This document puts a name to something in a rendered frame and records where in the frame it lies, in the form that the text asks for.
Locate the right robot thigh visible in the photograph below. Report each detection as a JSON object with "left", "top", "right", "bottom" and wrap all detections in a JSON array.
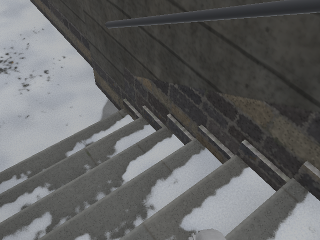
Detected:
[{"left": 187, "top": 228, "right": 226, "bottom": 240}]

